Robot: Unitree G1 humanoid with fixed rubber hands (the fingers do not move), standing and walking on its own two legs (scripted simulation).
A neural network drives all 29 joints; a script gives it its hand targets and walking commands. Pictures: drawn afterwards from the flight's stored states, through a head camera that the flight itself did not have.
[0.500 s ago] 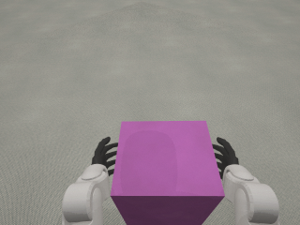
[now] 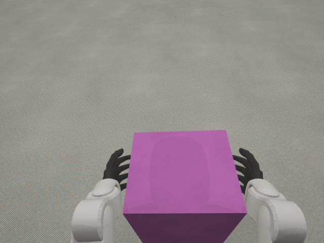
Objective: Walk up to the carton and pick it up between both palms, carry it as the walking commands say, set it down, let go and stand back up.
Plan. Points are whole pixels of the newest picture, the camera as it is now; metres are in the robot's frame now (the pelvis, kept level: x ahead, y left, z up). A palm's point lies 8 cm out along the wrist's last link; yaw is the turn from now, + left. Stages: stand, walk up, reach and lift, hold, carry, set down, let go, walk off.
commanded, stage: carry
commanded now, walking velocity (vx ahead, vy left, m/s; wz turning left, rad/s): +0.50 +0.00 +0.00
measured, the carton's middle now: (180, 192) +0.25 +0.00 +0.01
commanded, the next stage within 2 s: none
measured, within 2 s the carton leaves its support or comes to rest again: neither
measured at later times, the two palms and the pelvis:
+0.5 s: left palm (132, 82) +0.61 +0.16 +0.09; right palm (219, 84) +0.58 -0.13 +0.09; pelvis +0.35 +0.03 +0.00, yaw -5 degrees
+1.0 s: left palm (155, 39) +0.96 +0.10 +0.08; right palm (218, 37) +0.96 -0.19 +0.08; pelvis +0.72 -0.04 +0.00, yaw +0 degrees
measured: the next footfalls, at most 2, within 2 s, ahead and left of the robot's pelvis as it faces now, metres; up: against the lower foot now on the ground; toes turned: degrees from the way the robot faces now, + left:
left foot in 0.38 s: +0.47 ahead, +0.10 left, +0.00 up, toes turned +9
right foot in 0.90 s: +0.84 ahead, -0.13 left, +0.00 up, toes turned -14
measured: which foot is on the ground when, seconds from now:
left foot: up 0.00-0.36, down 0.38-0.94, up 0.96-1.00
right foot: down 0.00-0.42, up 0.44-0.88, down 0.90-1.00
